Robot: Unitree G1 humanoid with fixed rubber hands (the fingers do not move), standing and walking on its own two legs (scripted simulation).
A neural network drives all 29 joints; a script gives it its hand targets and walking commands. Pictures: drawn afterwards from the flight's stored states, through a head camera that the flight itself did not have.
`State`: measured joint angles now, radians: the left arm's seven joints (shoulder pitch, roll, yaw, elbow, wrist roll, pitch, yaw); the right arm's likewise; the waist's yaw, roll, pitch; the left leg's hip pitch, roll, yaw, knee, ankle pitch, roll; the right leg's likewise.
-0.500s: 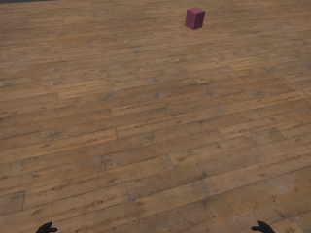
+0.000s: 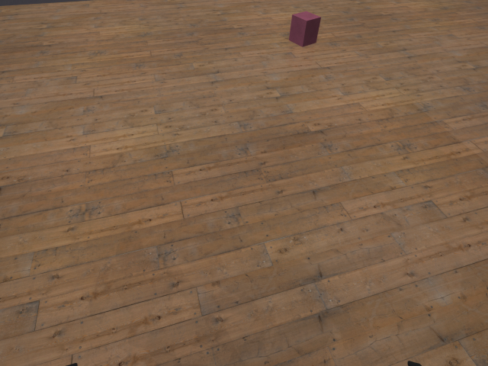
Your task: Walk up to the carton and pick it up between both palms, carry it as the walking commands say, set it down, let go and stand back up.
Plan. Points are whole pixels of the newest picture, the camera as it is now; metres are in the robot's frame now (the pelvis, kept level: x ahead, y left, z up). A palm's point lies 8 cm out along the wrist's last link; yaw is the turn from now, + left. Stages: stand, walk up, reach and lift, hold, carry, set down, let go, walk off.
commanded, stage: walk up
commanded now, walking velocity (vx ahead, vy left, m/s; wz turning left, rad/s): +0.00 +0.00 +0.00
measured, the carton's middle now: (304, 29) +3.29 -0.68 -0.66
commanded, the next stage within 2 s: none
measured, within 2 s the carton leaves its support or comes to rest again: neither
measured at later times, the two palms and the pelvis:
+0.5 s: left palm out of the picture +0.04 +0.15 -0.12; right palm (421, 355) +0.19 -0.33 -0.15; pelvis +0.11 -0.09 +0.00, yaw -6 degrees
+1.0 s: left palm (162, 245) +0.42 +0.19 -0.15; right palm (381, 263) +0.37 -0.32 -0.14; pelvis +0.39 -0.06 -0.01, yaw -8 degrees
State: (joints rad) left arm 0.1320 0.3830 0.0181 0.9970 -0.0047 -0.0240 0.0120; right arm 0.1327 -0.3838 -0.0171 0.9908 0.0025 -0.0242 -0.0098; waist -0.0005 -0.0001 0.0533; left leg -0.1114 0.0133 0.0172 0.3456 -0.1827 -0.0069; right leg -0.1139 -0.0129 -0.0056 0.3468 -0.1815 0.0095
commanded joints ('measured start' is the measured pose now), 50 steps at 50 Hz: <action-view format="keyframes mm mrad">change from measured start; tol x32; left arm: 1 -25 168 32 -40 0 -10 5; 12 12 -52 70 -128 39 26 -89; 17 580 34 106 70 64 -19 -36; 50 303 -151 62 47 38 -5 -42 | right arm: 1 -25 -167 -33 -40 0 -10 -5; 36 -293 150 -26 -158 -20 4 83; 43 369 -117 -102 16 -26 -34 14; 50 190 83 -41 24 -28 -71 17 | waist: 1 0 0 -41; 13 53 266 16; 17 268 -336 -27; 36 110 -201 117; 43 -94 180 -400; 50 38 146 -36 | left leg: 1 -6 122 -93 -64 78 29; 4 86 377 -352 -203 -733 120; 12 -181 266 13 -242 -452 86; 19 -807 108 -59 910 -262 39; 36 -504 42 117 239 128 15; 40 45 -36 193 140 29 44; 42 473 390 -356 86 -93 137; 50 -143 292 -144 -137 164 97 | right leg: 1 -8 -119 92 -63 78 -29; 3 -222 -56 -10 155 -477 -38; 5 -670 -54 60 629 -269 11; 15 82 -11 -225 277 -190 22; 19 63 -503 749 -332 -695 -179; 26 53 -281 143 -179 141 -90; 36 159 -282 -28 -184 321 -73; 40 34 -195 -123 252 600 -46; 43 -444 -29 32 1007 -291 -31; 50 -375 -142 23 840 -38 10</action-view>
